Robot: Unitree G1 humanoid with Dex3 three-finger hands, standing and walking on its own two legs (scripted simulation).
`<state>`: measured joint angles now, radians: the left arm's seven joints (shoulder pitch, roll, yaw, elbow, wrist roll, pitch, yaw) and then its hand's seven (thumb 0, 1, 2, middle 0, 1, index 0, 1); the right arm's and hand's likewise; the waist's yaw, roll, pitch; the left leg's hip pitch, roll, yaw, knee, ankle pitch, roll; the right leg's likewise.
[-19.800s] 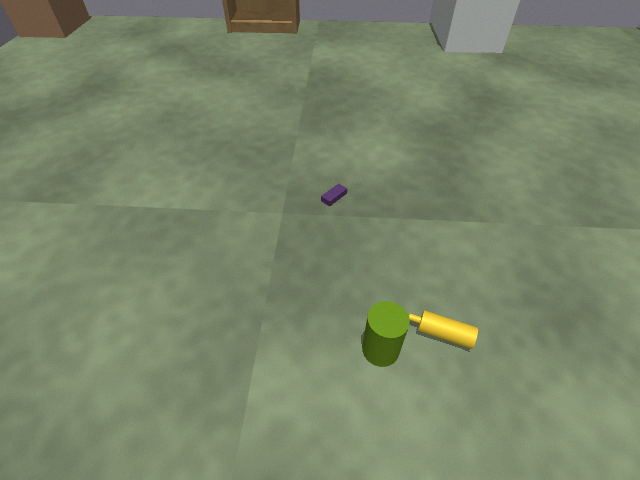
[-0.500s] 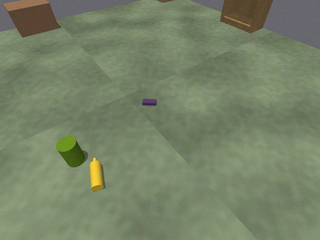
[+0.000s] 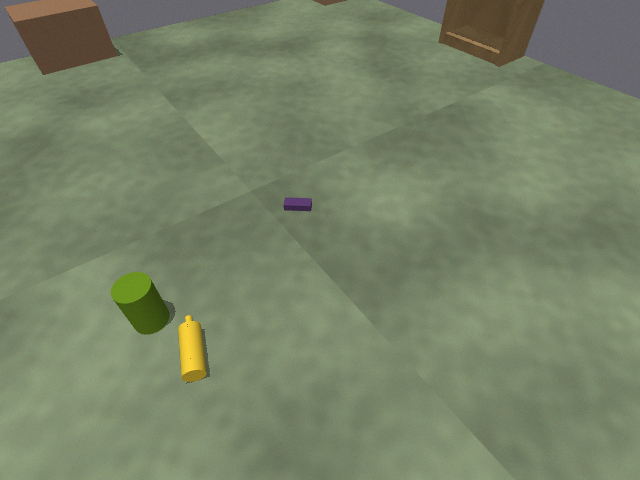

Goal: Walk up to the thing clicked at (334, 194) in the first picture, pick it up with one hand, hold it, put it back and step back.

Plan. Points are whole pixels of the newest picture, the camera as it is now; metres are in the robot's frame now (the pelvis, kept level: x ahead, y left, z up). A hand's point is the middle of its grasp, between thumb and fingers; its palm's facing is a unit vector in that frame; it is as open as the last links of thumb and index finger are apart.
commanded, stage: stand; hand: left
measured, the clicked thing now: (297, 204) +1.43 +0.15 -0.77
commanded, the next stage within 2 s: walk up in 1.54 s
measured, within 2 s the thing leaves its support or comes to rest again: neither
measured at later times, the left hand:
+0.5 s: hand out of the picture +0.07 +0.25 -0.15, palm faces -0.01 -0.94 -0.35, open 7.4 cm
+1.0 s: hand out of the picture +0.07 +0.25 -0.16, palm faces -0.01 -0.94 -0.35, open 7.4 cm
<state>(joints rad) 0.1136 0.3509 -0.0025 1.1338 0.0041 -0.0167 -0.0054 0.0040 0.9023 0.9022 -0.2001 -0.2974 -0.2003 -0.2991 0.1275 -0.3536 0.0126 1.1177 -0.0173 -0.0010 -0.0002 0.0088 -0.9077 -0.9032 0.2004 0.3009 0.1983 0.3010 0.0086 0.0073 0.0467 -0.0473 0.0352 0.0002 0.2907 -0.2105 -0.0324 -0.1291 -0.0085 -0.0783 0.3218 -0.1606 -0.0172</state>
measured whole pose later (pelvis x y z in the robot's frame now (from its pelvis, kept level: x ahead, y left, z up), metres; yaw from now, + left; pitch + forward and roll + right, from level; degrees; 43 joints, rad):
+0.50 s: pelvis +0.00 +0.00 +0.00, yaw +0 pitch -2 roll +0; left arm 0.11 0.35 0.00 1.13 0.00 -0.02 -0.01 0.00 0.90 0.90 -0.20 -0.30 -0.20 -0.30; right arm 0.13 -0.35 0.01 1.11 -0.02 0.00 0.00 0.01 -0.91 -0.90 0.20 0.30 0.20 0.30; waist 0.01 0.01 0.05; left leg -0.04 0.03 0.00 0.29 -0.21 -0.03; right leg -0.13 -0.01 -0.08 0.32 -0.16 -0.02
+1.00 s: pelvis +0.00 +0.00 +0.00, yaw +0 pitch -2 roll +0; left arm 0.11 0.35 0.00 1.13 0.01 -0.02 0.00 0.00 0.90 0.90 -0.20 -0.30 -0.20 -0.30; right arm 0.13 -0.35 0.01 1.12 -0.02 0.00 0.00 0.01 -0.91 -0.90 0.20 0.30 0.20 0.30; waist 0.01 0.01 0.05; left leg -0.05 0.04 0.00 0.29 -0.21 -0.03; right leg -0.13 -0.01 -0.08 0.32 -0.16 -0.02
